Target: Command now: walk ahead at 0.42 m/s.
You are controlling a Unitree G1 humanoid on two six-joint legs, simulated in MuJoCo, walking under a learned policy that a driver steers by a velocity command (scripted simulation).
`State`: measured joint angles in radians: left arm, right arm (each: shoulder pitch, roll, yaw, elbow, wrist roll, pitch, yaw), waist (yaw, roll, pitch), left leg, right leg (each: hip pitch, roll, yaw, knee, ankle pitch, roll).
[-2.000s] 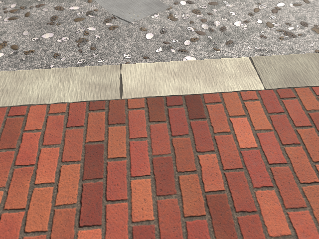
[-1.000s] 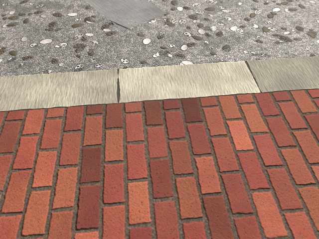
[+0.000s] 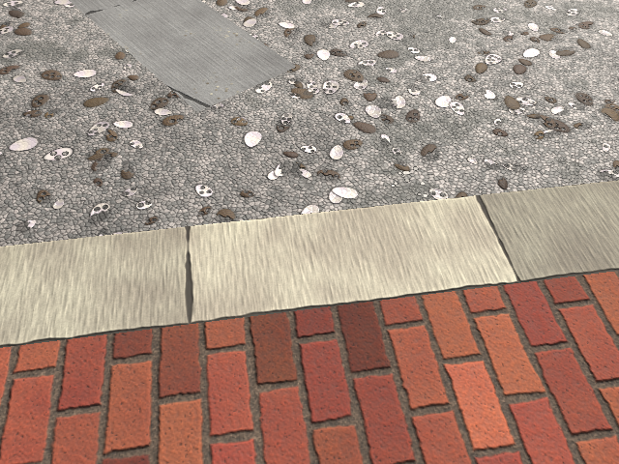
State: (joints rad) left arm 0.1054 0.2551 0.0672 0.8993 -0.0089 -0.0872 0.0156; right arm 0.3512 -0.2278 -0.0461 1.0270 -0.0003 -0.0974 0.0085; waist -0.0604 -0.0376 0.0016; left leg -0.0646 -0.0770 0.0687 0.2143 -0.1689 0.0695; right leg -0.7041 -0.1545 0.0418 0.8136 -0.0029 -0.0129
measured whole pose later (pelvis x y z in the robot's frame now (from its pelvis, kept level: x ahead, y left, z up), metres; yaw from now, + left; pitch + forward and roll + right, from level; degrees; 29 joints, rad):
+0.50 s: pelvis +0.16 -0.05 -0.01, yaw +12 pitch +2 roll -1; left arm 0.10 0.26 0.06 0.89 0.02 -0.03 0.05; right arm 0.18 -0.28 -0.08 0.84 0.01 0.05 -0.03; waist 0.00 0.01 0.05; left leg -0.52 0.07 0.03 0.89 -0.36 -0.03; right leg -0.33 -0.06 -0.20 0.40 -0.09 -0.04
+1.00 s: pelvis +0.17 -0.01 -0.01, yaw +23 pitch +1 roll -1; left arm 0.11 0.28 0.08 0.91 -0.01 0.01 0.03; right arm 0.14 -0.24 -0.05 0.78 -0.01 0.00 -0.03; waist 0.00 -0.02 0.02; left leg -0.26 -0.05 -0.04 0.46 -0.23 0.06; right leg -0.37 -0.04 0.02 0.68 -0.32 0.05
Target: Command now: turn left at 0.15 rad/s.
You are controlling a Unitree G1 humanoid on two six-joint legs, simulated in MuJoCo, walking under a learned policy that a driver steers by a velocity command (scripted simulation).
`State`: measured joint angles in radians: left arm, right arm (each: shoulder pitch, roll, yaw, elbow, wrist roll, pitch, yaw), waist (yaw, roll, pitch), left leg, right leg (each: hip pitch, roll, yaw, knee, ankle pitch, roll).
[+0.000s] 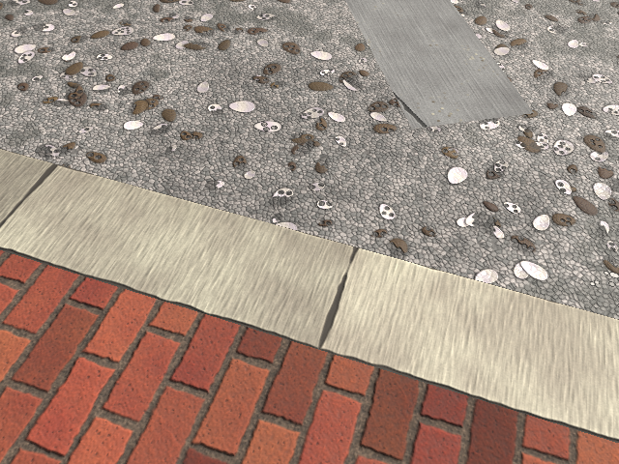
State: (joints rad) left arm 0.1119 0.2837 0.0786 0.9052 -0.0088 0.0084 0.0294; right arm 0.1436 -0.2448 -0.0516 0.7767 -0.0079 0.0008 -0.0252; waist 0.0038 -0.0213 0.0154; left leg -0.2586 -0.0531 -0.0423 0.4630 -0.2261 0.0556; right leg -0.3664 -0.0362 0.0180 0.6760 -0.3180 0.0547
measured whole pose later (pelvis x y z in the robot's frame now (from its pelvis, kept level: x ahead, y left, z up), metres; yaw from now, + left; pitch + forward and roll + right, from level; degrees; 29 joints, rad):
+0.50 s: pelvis +0.02 -0.02 -0.01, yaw +1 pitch -1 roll +0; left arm 0.19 0.25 0.05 1.00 -0.02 -0.04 0.02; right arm 0.23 -0.25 -0.06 0.93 0.02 -0.03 -0.02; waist 0.00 -0.01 0.00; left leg -0.25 -0.02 -0.03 0.63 -0.42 0.05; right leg -0.21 -0.01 -0.01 0.56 -0.34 -0.03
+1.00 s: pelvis +0.22 -0.03 -0.02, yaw +0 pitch +2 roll +0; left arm -0.08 0.25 0.03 0.83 -0.03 -0.09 -0.05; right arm 0.49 -0.23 -0.06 1.02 0.01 -0.07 -0.01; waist -0.09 -0.02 0.04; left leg 0.19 0.01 0.01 0.18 -0.40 -0.01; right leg -0.56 -0.02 -0.05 0.52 -0.02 -0.07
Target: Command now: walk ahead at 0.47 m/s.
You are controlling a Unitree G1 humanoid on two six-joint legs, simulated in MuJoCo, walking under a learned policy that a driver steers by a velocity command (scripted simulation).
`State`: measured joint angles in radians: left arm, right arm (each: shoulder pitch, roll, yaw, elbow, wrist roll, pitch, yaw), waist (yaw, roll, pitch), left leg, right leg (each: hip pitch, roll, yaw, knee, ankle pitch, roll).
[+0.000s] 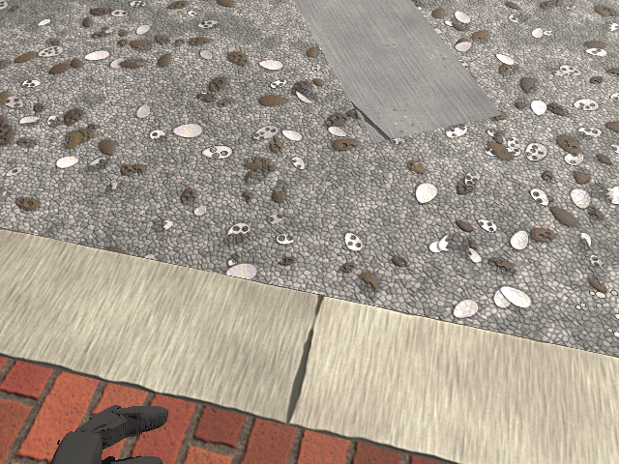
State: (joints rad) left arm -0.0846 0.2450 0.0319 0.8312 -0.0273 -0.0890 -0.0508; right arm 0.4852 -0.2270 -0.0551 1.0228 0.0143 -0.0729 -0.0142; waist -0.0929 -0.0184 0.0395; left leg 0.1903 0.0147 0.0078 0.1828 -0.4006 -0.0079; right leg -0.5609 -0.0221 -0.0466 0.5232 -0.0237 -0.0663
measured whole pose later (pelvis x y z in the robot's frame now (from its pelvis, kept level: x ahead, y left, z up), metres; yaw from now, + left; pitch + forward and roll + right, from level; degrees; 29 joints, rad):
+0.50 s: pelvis +0.28 -0.02 +0.02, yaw +0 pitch +3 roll -2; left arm 0.46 0.14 0.00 1.02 0.08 -0.12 -0.08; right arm 0.05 -0.19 0.01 0.84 -0.08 -0.04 0.06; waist 0.08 0.03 -0.01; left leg -0.66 0.08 -0.01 0.60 0.08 0.06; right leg 0.03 0.06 -0.05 0.21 -0.29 -0.06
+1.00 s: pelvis +0.57 +0.02 +0.02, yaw -10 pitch +2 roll +2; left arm 0.14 0.19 0.03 0.89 0.07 -0.07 -0.09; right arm 0.49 -0.14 -0.01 1.02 -0.12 -0.12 0.04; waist -0.06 -0.04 -0.01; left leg 0.03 -0.04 0.22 0.21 -0.27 0.04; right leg -0.75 -0.08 0.03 0.82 0.10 -0.06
